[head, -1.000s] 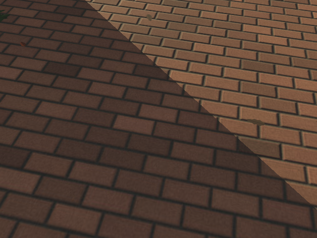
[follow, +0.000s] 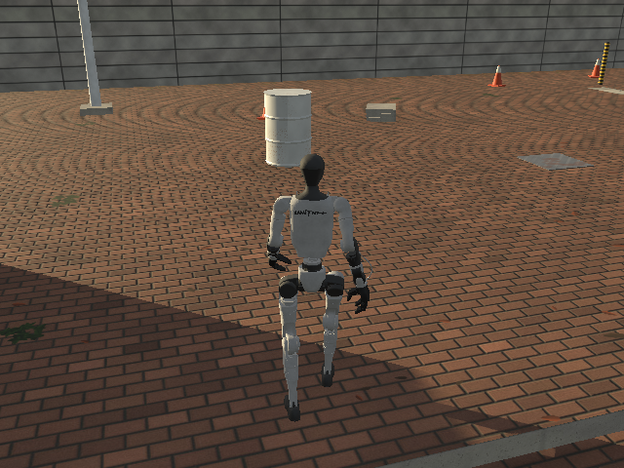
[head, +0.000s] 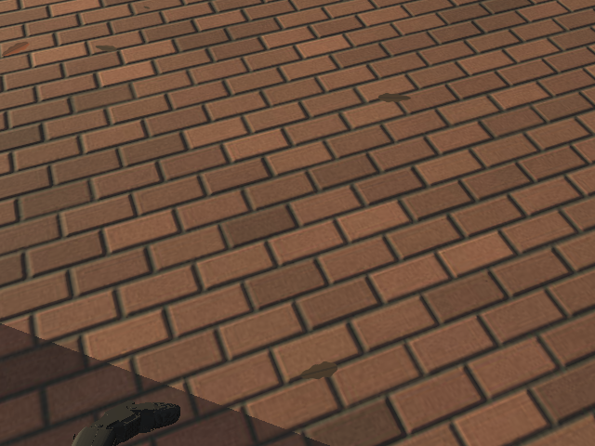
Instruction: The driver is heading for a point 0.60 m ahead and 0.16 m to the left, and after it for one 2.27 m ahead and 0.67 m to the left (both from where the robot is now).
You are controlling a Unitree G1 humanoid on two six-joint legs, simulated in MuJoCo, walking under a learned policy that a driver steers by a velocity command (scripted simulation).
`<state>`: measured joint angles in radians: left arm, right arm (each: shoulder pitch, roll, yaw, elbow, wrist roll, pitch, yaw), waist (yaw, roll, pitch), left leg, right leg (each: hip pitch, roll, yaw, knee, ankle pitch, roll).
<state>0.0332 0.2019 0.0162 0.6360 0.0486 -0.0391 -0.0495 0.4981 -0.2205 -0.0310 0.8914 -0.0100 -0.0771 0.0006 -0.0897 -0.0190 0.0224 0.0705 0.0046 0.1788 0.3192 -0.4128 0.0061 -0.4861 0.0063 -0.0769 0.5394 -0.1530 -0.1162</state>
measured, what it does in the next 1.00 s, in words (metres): walks ahead, turning left: right foot, then left foot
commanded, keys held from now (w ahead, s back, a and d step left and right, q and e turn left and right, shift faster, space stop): w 0.02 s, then w+q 0.08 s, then q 0.88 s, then no key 0.02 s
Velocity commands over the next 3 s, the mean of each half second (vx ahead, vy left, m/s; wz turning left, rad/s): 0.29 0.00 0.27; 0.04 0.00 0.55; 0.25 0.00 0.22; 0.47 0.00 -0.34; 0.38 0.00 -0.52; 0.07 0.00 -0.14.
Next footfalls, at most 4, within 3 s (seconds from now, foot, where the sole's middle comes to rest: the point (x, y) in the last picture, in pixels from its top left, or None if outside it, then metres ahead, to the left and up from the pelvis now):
0.02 right None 0.15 -0.09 -0.76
0.50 left None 0.31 0.10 -0.76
1.00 right None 0.32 -0.09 -0.76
1.44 left None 0.26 0.14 -0.76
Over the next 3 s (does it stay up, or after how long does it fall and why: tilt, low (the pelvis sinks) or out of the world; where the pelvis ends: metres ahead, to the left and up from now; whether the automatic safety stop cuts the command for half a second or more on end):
stays up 0.80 0.26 0.01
